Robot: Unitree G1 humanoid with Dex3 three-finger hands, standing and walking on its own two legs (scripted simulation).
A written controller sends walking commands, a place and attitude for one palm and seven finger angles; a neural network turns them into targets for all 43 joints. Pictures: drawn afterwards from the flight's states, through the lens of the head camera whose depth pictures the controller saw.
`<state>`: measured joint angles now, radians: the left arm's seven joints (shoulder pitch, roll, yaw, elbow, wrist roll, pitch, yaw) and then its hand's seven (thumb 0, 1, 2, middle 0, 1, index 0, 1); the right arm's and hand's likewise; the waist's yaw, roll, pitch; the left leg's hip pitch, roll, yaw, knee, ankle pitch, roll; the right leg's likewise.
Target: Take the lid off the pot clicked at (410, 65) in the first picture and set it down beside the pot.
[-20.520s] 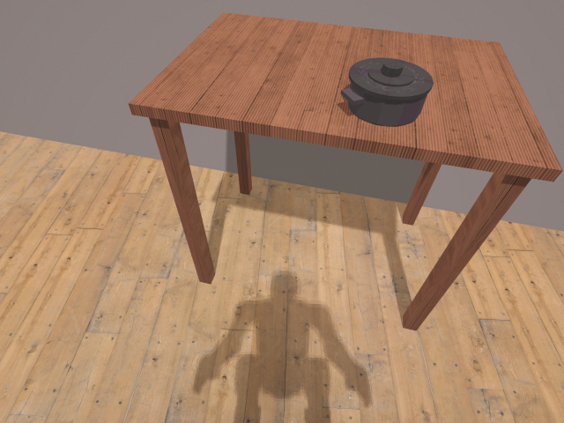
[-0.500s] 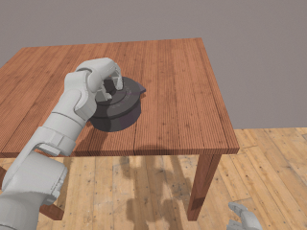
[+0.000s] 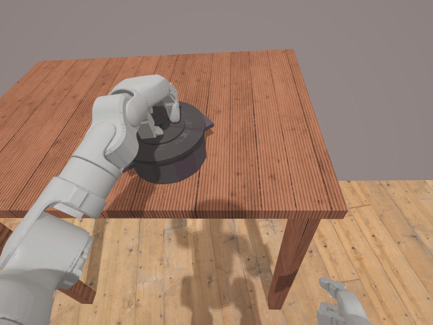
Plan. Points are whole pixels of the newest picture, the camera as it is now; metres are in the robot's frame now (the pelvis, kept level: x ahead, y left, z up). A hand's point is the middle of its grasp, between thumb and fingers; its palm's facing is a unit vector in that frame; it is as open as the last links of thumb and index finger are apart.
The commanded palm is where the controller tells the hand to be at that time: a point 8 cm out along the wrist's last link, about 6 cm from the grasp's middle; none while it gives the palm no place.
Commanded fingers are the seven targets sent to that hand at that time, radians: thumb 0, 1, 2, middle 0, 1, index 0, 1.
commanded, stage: lift the lid straight up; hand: left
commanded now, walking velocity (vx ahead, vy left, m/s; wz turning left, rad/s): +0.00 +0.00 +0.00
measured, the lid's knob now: (158, 120) +0.45 +0.14 +0.16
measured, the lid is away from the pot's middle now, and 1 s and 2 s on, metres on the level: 0.00 0.02 0.05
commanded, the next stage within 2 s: move the lid sideways beside the pot in 1.60 s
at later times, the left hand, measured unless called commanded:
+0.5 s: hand (150, 97) +0.43 +0.13 +0.23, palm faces -0.19 -0.10 -0.98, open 6.6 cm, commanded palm +0.40 +0.15 +0.30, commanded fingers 0.00 0.70 0.97 -0.87 -1.00 -0.96 -1.04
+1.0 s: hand (131, 78) +0.43 +0.15 +0.26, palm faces -0.15 -0.09 -0.98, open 6.5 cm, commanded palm +0.40 +0.16 +0.34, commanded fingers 0.00 0.70 0.97 -0.87 -1.00 -0.96 -1.04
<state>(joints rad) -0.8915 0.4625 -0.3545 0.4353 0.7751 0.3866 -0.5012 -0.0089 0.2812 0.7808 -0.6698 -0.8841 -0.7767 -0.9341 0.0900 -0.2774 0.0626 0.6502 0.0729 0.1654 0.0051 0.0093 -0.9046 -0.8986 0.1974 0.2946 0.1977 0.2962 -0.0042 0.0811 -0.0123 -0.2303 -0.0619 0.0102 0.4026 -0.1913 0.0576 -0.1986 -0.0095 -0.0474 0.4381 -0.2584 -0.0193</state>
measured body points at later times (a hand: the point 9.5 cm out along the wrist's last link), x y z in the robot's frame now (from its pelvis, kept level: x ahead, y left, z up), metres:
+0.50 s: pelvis -0.01 +0.00 +0.00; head +0.00 -0.04 +0.45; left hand +0.43 +0.13 +0.28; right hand +0.17 -0.23 -0.12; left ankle +0.01 +0.09 -0.74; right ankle -0.02 -0.11 -0.74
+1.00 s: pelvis -0.01 +0.00 +0.00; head +0.00 -0.03 +0.45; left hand +0.43 +0.15 +0.32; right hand +0.18 -0.23 -0.11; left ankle +0.01 +0.09 -0.74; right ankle -0.02 -0.11 -0.74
